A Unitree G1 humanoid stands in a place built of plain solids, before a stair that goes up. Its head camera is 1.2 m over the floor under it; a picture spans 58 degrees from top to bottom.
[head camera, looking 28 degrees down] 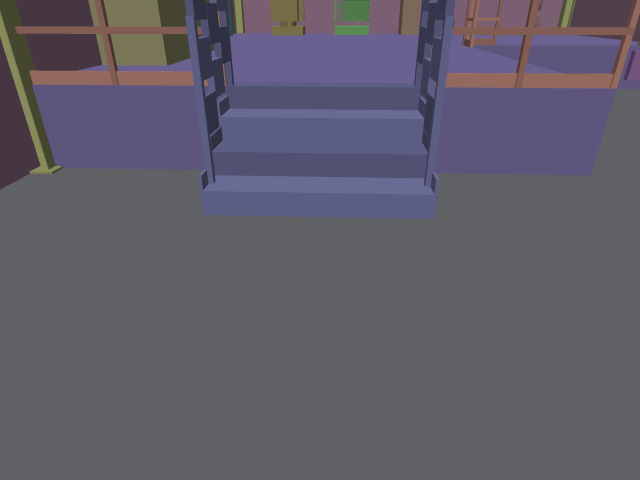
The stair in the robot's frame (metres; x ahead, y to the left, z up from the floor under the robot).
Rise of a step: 0.17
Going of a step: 0.30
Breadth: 1.52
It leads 2 degrees to the right of straight ahead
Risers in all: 4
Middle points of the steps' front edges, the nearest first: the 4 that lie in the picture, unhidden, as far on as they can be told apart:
2.58 0.02 0.17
2.88 0.00 0.34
3.18 -0.01 0.51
3.47 -0.02 0.68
